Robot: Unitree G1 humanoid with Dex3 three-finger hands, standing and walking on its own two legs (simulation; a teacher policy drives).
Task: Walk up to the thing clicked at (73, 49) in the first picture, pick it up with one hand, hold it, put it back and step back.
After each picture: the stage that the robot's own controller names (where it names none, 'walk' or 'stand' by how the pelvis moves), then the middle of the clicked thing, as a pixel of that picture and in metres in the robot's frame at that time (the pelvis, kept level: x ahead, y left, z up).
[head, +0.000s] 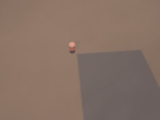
stand; (72, 47) +1.28 +0.11 -0.72
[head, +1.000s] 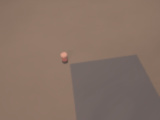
walk; (64, 58) +1.16 +0.25 -0.72
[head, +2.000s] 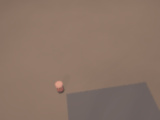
walk; (59, 87) +0.78 +0.28 -0.72
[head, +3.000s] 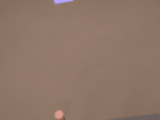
walk; (59, 117) +0.49 +0.22 -0.71
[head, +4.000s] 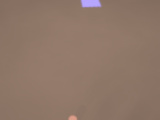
stand; out of the picture +0.47 +0.07 -0.71
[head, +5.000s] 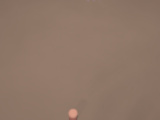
stand; (73, 115) +0.49 +0.06 -0.72
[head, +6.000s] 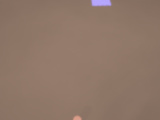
stand; out of the picture +0.46 +0.06 -0.72
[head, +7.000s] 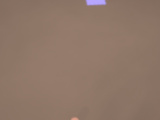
stand; out of the picture +0.45 +0.07 -0.73
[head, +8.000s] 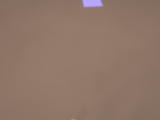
stand; out of the picture +0.44 +0.08 -0.73
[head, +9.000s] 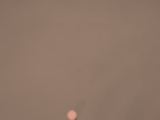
go down; (72, 117) +0.45 +0.08 -0.72
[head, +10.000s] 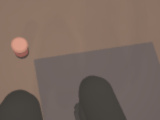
go down; (20, 48) +0.53 +0.14 -0.34
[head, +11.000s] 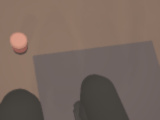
approach; (19, 44) +0.52 +0.15 -0.33
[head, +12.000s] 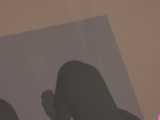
close in; out of the picture +0.52 +0.20 -0.25
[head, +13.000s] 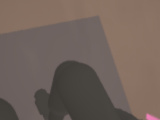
close; out of the picture +0.51 +0.21 -0.27
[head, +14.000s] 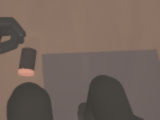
lift; (27, 62) +0.44 +0.16 -0.33
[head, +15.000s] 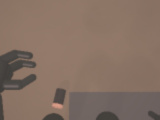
go down; (59, 98) +0.41 +0.11 -0.55
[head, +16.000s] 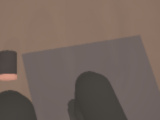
go down; (8, 65) +0.44 +0.16 -0.32
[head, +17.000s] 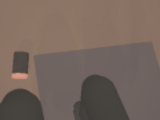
close in; (20, 65) +0.44 +0.15 -0.35
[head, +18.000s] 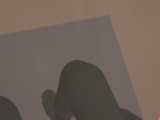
close in; out of the picture +0.43 +0.20 -0.28
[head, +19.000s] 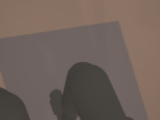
lift; out of the picture +0.43 +0.19 -0.29
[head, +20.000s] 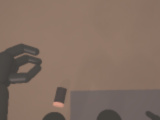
hold; (60, 97) +0.42 +0.12 -0.54
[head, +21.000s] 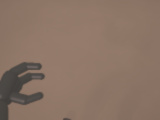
go down; out of the picture +0.37 +0.11 -0.69
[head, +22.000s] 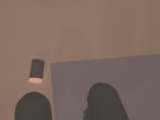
stand; (36, 71) +0.45 +0.14 -0.40
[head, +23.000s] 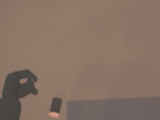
hold; (55, 107) +0.41 +0.12 -0.59
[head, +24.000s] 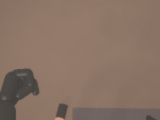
crouch; (61, 112) +0.40 +0.12 -0.66
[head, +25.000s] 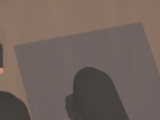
lower; out of the picture +0.46 +0.18 -0.30
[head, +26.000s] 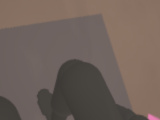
lower; out of the picture +0.43 +0.22 -0.28
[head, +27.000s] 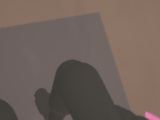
lower; out of the picture +0.43 +0.23 -0.29
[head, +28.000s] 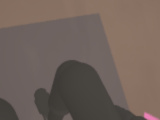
lower; out of the picture +0.43 +0.23 -0.30
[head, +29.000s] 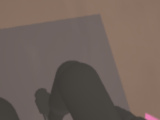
lower; out of the picture +0.43 +0.23 -0.30
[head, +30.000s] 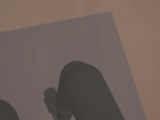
stand; out of the picture +0.44 +0.23 -0.30
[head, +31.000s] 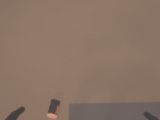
withdraw; (53, 108) +0.42 +0.14 -0.62
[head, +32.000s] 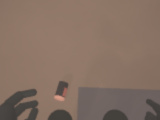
lower; (61, 90) +0.44 +0.15 -0.54
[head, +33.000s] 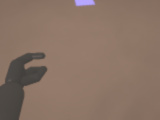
crouch; out of the picture +0.39 +0.15 -0.71
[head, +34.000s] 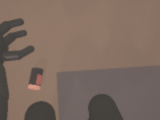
lower; (35, 78) +0.44 +0.17 -0.47
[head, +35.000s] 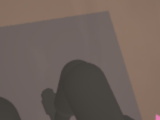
lower; out of the picture +0.44 +0.26 -0.28
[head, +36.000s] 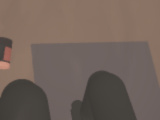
stand; (1, 53) +0.45 +0.23 -0.30
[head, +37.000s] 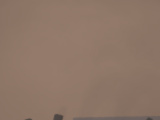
withdraw; out of the picture +0.40 +0.14 -0.66
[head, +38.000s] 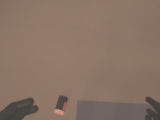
lower; (61, 105) +0.42 +0.14 -0.60
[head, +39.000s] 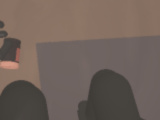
lower; (10, 53) +0.47 +0.20 -0.28
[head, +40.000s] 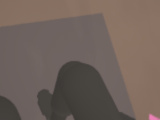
lower; out of the picture +0.44 +0.24 -0.30
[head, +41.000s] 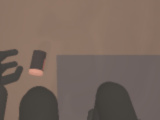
stand; (37, 62) +0.46 +0.17 -0.36
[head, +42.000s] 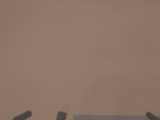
lower; out of the picture +0.40 +0.11 -0.66
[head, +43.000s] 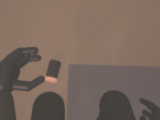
lower; (53, 71) +0.46 +0.14 -0.42
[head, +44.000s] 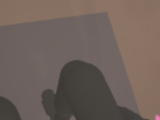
lower; out of the picture +0.45 +0.21 -0.29
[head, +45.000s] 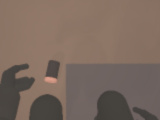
stand; (52, 71) +0.46 +0.13 -0.43
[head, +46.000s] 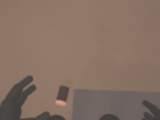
stand; (62, 95) +0.43 +0.10 -0.56
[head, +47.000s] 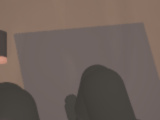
lower; out of the picture +0.47 +0.18 -0.27
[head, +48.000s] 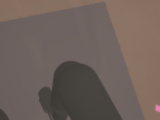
stand; out of the picture +0.45 +0.21 -0.30
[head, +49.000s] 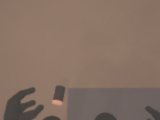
lower; (58, 95) +0.44 +0.10 -0.55
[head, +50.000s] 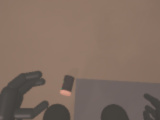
lower; (67, 85) +0.45 +0.09 -0.50
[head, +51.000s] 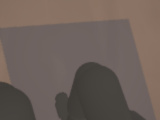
lower; out of the picture +0.47 +0.17 -0.27
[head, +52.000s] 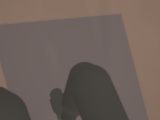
stand; out of the picture +0.46 +0.17 -0.30
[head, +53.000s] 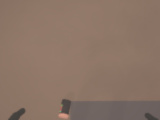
stand; (64, 108) +0.42 +0.08 -0.62
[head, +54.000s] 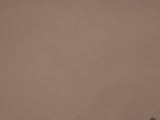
stand; out of the picture +0.39 +0.06 -0.68
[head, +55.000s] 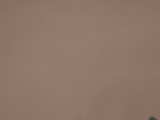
stand; out of the picture +0.39 +0.05 -0.68
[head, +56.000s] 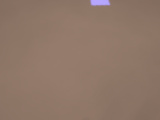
stand; out of the picture +0.41 +0.03 -0.74
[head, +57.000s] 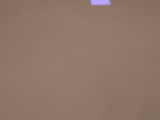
stand; out of the picture +0.39 +0.03 -0.75
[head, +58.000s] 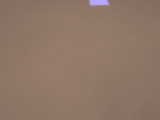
walk; out of the picture +0.39 +0.03 -0.75
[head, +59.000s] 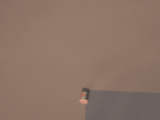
walk; (84, 95) +0.58 +0.02 -0.73
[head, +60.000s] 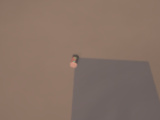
walk; (74, 60) +0.96 +0.03 -0.73
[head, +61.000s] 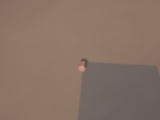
stand; (82, 64) +1.02 +0.02 -0.73
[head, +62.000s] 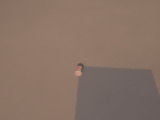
stand; (79, 69) +1.00 +0.03 -0.75
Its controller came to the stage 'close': yes
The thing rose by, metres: 0.01
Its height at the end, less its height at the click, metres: -0.02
